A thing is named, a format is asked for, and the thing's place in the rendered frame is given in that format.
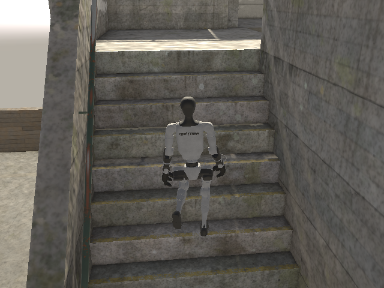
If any robot left upper arm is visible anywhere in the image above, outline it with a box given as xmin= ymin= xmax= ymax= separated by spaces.
xmin=165 ymin=122 xmax=177 ymax=156

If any robot right hand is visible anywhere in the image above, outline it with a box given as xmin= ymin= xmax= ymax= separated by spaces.
xmin=213 ymin=165 xmax=226 ymax=177

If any robot shin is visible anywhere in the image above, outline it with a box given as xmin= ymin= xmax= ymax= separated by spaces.
xmin=176 ymin=182 xmax=187 ymax=214
xmin=201 ymin=187 xmax=210 ymax=228

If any right robot forearm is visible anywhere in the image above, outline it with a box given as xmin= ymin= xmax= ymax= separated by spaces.
xmin=212 ymin=146 xmax=224 ymax=168

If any robot left hand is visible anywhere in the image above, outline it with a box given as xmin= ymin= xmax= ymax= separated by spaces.
xmin=162 ymin=172 xmax=173 ymax=187

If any right robot shin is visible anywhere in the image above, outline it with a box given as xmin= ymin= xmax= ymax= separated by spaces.
xmin=201 ymin=187 xmax=210 ymax=228

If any robot right upper arm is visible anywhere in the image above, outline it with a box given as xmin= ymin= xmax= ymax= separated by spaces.
xmin=202 ymin=122 xmax=218 ymax=155

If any left robot shin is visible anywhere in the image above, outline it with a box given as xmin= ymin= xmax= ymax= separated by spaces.
xmin=176 ymin=182 xmax=187 ymax=214

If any left robot forearm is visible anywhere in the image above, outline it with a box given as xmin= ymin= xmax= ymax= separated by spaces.
xmin=163 ymin=147 xmax=172 ymax=174

